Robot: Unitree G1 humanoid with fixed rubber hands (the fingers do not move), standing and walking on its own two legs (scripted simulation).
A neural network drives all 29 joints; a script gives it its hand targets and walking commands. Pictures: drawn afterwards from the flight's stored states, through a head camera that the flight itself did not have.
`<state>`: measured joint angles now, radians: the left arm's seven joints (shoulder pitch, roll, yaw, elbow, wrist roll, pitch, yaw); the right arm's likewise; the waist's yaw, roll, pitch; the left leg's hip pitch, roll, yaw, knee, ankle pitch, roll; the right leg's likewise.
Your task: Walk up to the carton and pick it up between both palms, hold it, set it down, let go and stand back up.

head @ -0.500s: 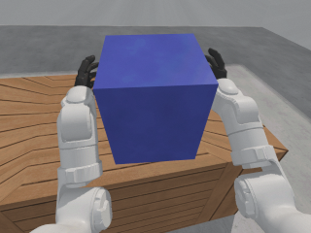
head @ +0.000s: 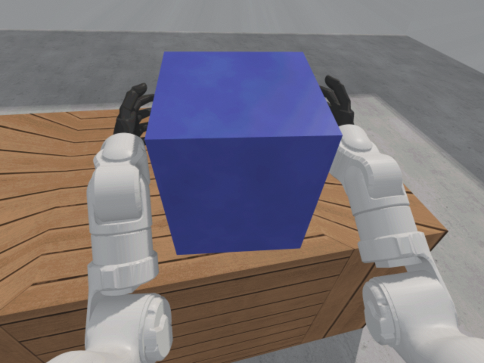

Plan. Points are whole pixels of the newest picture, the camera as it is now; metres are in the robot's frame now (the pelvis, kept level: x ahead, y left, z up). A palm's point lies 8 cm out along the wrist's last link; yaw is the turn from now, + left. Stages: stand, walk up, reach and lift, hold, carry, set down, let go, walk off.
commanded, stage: hold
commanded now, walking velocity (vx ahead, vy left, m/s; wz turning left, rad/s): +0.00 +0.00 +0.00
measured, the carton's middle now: (237, 157) +0.37 +0.00 +0.19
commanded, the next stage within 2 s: none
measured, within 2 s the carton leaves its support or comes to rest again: neither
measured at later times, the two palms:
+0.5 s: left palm (126, 131) +0.35 +0.16 +0.25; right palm (338, 121) +0.36 -0.14 +0.26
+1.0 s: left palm (133, 135) +0.35 +0.15 +0.24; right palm (340, 126) +0.36 -0.15 +0.26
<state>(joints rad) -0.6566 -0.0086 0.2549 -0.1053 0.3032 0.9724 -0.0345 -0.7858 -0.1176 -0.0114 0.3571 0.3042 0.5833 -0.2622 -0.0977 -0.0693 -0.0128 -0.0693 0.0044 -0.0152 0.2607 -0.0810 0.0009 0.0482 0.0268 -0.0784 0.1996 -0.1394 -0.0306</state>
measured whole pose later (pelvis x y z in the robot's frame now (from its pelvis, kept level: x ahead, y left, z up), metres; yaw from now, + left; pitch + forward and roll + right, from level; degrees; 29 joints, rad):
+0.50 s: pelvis +0.00 +0.00 +0.00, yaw -1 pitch -7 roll -1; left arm -0.69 -0.02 0.28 -0.07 0.31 0.97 -0.04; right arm -0.81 -0.13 -0.02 0.38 0.31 0.59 -0.26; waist -0.08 -0.06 -0.02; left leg -0.04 0.01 0.00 0.26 -0.09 0.00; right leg 0.08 0.03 -0.07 0.19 -0.14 -0.03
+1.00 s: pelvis +0.00 +0.00 +0.00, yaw -1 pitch -7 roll -1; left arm -0.67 -0.02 0.27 -0.05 0.31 0.95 -0.05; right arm -0.80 -0.13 -0.01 0.39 0.32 0.59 -0.28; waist -0.08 -0.06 -0.04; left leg -0.06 0.01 0.00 0.26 -0.09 0.00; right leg 0.06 0.03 -0.07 0.19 -0.14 -0.03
